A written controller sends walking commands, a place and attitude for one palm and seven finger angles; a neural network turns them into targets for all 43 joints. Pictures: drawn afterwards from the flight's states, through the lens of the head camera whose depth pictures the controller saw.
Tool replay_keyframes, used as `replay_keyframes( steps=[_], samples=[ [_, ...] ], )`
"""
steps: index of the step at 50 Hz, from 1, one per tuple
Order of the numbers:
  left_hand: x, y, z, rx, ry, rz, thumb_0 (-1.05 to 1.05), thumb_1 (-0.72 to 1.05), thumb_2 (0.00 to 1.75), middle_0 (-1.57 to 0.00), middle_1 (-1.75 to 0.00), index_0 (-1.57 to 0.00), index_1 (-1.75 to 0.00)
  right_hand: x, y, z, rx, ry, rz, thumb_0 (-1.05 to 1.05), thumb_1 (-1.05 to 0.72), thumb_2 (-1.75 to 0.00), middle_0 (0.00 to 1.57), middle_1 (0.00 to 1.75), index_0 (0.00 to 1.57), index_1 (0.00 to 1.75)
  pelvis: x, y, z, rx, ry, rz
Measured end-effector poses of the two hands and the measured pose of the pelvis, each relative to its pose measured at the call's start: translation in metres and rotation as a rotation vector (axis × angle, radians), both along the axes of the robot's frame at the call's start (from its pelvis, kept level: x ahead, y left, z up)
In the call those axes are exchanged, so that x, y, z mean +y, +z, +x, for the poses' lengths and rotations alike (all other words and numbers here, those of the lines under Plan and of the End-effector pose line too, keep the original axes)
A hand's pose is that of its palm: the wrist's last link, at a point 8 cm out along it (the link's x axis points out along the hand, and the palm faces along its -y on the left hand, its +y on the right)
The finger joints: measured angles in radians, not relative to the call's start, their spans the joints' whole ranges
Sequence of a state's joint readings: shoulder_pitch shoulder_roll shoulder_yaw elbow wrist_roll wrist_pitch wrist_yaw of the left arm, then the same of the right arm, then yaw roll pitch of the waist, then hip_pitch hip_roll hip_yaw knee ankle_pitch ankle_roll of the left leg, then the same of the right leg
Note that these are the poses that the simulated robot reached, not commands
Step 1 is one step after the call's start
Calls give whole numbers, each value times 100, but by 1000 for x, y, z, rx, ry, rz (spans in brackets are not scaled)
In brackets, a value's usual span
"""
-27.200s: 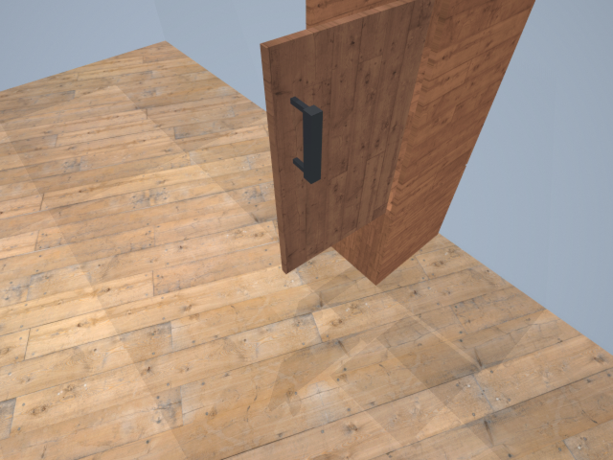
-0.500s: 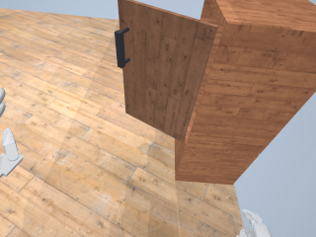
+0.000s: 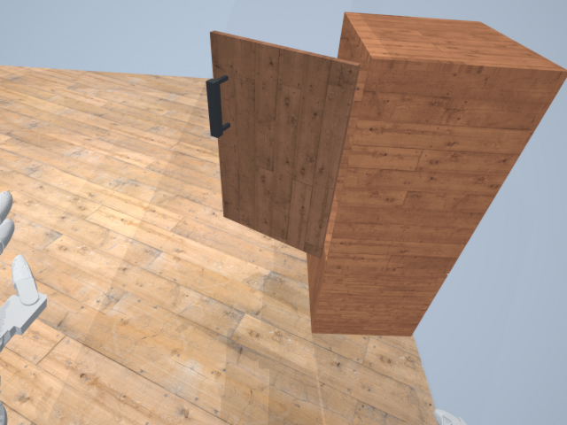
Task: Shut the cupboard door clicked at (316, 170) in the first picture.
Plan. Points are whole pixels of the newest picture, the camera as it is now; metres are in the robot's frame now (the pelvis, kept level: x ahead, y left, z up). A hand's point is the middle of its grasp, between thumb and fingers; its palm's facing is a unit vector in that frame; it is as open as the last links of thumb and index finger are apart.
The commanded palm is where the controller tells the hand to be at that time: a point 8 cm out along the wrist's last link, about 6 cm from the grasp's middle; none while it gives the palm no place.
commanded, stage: stop stepping back and stand still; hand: left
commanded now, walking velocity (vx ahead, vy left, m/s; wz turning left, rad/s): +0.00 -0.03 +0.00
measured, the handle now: (220, 106) +0.84 +0.21 +0.09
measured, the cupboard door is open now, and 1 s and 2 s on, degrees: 62 62 62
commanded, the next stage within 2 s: let the arm hang, fingers relaxed in 0.84 s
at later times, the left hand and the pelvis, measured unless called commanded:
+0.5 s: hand (51, 303) +0.19 +0.26 +0.17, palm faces +0.47 -0.80 -0.38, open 7.4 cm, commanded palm +0.13 +0.29 +0.19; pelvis -0.01 -0.01 +0.01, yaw +1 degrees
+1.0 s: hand (91, 308) +0.22 +0.25 +0.11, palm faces +0.31 -0.83 -0.46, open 7.4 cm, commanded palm none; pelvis +0.00 -0.01 +0.00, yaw +0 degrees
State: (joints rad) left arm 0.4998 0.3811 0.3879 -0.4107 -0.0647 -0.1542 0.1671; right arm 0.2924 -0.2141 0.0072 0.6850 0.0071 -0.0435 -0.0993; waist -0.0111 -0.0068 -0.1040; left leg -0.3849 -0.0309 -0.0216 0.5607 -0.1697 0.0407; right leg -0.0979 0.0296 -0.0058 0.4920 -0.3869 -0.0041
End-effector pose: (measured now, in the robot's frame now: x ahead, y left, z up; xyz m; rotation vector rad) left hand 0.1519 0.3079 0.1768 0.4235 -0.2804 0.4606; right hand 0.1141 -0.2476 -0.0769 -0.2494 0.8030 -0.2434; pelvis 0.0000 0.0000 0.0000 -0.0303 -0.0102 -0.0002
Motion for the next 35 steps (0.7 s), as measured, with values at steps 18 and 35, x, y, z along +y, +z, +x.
replay_keyframes(
  steps=[18, 35],
  samples=[
    [-4, 3, -21, 50, 11, 49, 1, 89, 90, -21, -30, -22, -30, 8, -2, 2, -14, 46, 33, 1, -91, -90, 21, 30, 20, 30, -4, 3, -11, -14, 12, -3],
    [-23, 5, 12, 86, -35, 61, 1, 89, 90, -21, -30, -22, -30, 2, 13, 48, -78, 70, 53, 1, -90, -90, 21, 30, 20, 30, -18, 7, 8, 12, -5, 10]
  ],
)
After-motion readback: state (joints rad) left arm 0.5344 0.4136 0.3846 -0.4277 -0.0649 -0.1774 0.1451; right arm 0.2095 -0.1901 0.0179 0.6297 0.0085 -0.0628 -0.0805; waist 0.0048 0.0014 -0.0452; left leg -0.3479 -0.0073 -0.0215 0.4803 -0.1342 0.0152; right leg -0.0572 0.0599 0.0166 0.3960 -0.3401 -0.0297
